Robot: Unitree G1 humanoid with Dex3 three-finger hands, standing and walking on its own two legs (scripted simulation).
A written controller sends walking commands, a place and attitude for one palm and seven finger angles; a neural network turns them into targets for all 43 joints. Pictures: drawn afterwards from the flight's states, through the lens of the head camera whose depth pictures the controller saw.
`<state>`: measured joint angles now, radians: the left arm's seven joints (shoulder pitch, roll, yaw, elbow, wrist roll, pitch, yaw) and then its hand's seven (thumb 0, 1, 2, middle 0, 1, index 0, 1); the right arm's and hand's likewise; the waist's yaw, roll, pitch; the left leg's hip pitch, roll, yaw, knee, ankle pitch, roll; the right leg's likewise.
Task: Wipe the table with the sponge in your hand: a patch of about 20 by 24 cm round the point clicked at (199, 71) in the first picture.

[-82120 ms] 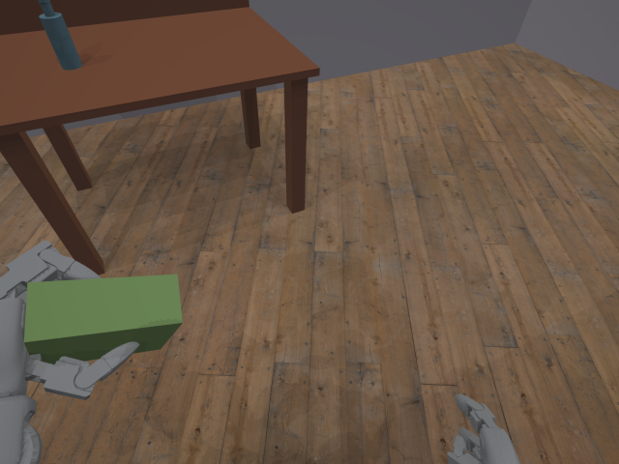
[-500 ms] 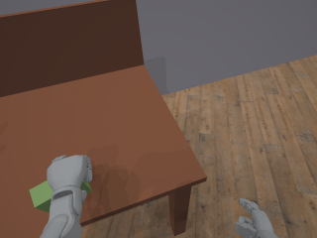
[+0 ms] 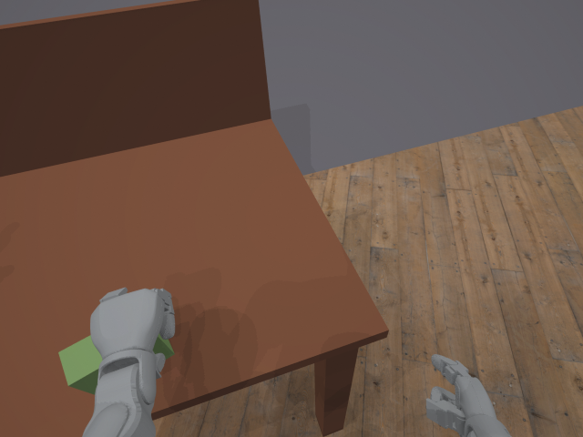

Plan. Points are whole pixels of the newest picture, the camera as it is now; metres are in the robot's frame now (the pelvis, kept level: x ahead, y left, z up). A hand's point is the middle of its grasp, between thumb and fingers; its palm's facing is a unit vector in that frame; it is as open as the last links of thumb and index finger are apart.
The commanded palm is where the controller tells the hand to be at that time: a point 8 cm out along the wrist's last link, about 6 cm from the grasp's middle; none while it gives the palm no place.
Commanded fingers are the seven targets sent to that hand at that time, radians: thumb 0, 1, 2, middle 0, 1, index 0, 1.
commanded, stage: wipe back along the middle lane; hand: left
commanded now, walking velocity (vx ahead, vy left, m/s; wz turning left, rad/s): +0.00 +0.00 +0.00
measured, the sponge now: (127, 356) +0.22 +0.29 -0.03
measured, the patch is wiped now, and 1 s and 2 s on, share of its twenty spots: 1.00 1.00 1.00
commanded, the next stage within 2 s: slide across to the third lane in 0.38 s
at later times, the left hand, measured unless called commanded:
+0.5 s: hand (148, 343) +0.23 +0.24 +0.01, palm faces +0.02 -0.07 -1.00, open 6.4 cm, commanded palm +0.18 +0.22 +0.04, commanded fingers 0.00 0.10 1.30 -1.20 -1.60 -1.20 -1.60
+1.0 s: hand (171, 337) +0.24 +0.21 +0.02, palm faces -0.03 -0.08 -1.00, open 6.6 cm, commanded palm +0.21 +0.17 +0.05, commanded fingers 0.00 0.10 1.30 -1.20 -1.60 -1.20 -1.60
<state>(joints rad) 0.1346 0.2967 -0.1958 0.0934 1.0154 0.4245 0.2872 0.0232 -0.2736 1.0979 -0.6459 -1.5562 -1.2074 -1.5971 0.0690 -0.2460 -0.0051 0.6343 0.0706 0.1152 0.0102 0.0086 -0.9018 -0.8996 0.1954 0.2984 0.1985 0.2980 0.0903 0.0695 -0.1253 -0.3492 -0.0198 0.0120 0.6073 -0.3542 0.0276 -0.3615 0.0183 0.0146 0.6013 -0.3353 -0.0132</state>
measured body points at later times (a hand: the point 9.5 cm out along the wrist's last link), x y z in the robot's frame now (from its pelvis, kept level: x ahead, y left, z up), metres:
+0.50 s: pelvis -0.01 +0.00 +0.00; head -0.02 -0.03 +0.45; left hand +0.22 +0.24 +0.07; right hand +0.21 -0.21 -0.09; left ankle -0.03 +0.10 -0.73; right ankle -0.02 -0.12 -0.73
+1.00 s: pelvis -0.01 -0.01 +0.00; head -0.02 -0.05 +0.45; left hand +0.24 +0.21 +0.07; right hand +0.23 -0.21 -0.09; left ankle -0.03 +0.10 -0.73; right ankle -0.02 -0.12 -0.73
